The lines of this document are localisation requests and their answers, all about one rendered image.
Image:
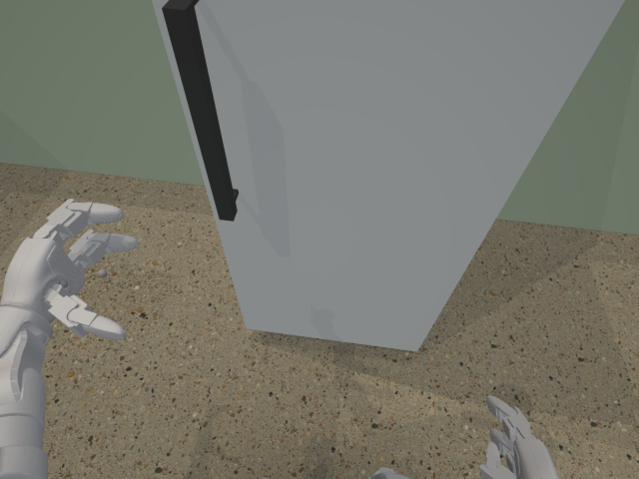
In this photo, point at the fridge door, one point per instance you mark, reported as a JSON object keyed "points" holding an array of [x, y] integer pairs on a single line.
{"points": [[374, 143]]}

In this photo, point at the robot left hand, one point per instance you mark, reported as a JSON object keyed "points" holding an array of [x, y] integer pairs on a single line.
{"points": [[39, 264]]}

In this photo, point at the handle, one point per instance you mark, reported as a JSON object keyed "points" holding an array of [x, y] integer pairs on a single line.
{"points": [[183, 28]]}

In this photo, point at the robot left forearm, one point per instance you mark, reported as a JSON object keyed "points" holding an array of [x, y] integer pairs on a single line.
{"points": [[24, 334]]}

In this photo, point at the robot right shin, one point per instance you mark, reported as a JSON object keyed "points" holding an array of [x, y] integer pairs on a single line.
{"points": [[380, 470]]}

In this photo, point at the robot right hand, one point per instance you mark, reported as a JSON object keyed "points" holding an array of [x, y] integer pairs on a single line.
{"points": [[526, 456]]}

